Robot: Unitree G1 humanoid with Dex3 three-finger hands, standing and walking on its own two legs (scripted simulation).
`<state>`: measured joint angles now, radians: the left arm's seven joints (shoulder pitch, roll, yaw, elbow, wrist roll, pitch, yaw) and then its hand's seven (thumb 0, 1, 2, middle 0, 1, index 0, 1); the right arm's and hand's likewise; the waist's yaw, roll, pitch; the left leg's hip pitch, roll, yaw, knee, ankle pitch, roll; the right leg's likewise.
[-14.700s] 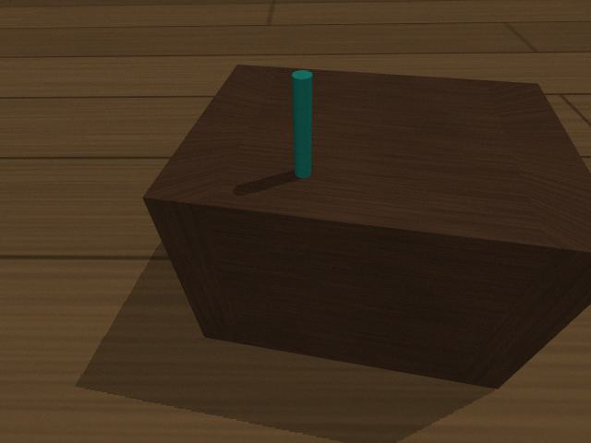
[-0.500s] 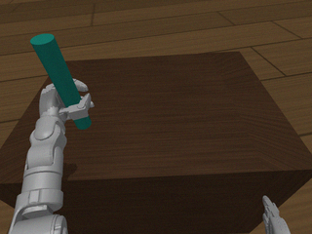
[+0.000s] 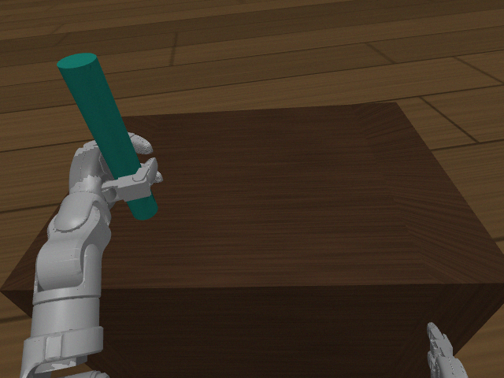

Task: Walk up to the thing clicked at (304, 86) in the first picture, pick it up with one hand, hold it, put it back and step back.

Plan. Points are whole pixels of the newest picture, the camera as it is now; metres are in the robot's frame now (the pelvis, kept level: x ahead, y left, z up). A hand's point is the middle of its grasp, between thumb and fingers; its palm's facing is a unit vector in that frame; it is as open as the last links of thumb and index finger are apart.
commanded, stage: lift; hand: left
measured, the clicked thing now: (118, 151) +0.36 +0.19 +0.25
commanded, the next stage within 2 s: hold in 0.20 s
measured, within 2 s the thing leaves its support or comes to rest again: neither
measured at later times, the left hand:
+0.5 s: hand (131, 166) +0.35 +0.17 +0.24, palm faces +0.11 -0.99 +0.00, open 5.0 cm
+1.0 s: hand (132, 162) +0.34 +0.17 +0.25, palm faces +0.10 -0.99 +0.01, open 5.0 cm
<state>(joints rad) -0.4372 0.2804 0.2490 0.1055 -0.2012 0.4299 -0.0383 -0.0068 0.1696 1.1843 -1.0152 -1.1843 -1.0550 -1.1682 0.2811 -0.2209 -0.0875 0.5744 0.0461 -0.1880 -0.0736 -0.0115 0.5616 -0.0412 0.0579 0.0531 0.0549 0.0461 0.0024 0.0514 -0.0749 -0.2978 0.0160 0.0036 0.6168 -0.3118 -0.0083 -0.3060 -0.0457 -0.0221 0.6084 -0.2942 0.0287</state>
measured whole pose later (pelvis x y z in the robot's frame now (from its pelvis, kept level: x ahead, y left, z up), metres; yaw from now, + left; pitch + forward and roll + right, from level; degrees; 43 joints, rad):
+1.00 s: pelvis +0.00 +0.00 +0.00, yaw +0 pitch -2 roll +0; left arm -0.43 0.25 0.27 -0.09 -0.23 0.65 -0.03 -0.01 0.18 1.17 -1.02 -1.18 -1.06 -1.17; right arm 0.25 -0.22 -0.11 0.65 0.05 -0.26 -0.05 -0.01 0.54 -0.05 0.06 0.05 0.05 0.05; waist 0.02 0.07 -0.08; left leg -0.24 0.01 0.00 0.57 -0.29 -0.01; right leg -0.24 -0.05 -0.03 0.56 -0.27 0.03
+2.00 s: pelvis +0.00 +0.00 +0.00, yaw +0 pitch -2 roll +0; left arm -0.40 0.25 0.27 -0.13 -0.24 0.65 -0.02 -0.01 0.18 1.17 -1.02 -1.19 -1.06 -1.17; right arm 0.25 -0.22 -0.11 0.67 0.05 -0.27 -0.06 -0.01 0.55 -0.05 0.06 0.05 0.05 0.05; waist 0.02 0.07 -0.08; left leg -0.24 0.01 0.01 0.57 -0.30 0.00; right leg -0.25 -0.05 -0.02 0.56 -0.27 0.03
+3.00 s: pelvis +0.00 +0.01 +0.00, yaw +0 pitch -2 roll +0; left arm -0.44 0.26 0.26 -0.11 -0.24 0.66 -0.02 -0.01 0.18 1.17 -1.02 -1.19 -1.06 -1.17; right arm 0.24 -0.21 -0.10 0.68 0.05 -0.27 -0.05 -0.01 0.55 -0.05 0.06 0.05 0.05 0.05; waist 0.02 0.07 -0.07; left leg -0.24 0.01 0.01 0.57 -0.29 0.00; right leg -0.24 -0.05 -0.02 0.55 -0.26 0.03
